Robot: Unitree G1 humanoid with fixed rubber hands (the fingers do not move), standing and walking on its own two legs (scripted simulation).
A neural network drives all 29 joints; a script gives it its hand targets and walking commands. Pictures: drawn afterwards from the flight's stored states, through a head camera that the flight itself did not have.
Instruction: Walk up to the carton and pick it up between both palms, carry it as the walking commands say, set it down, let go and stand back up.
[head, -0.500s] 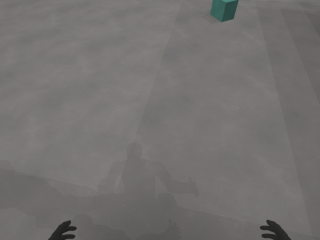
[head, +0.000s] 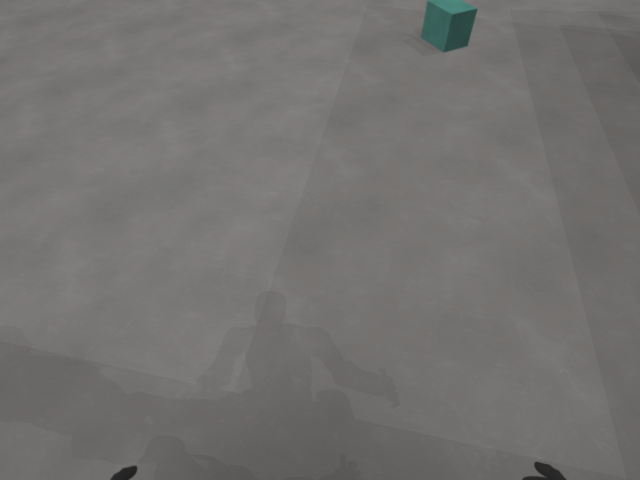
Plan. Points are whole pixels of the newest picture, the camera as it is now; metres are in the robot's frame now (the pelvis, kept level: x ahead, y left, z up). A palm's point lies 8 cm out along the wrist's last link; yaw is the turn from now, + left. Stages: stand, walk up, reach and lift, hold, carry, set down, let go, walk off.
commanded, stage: stand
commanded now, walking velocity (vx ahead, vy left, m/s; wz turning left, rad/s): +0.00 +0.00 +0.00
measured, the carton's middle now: (447, 23) +2.93 -0.83 -0.66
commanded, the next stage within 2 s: walk up in 0.48 s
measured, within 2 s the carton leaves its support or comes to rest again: neither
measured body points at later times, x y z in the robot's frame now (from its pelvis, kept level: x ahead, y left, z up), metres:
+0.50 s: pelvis +0.00 +0.00 +0.00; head +0.02 -0.01 +0.45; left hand +0.08 +0.30 -0.13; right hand +0.09 -0.30 -0.13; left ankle +0.00 +0.12 -0.74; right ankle +0.00 -0.12 -0.74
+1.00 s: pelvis +0.08 -0.07 +0.00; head +0.06 -0.08 +0.45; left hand +0.27 +0.27 -0.06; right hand +0.09 -0.44 -0.11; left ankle +0.00 +0.12 -0.74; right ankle +0.18 -0.25 -0.71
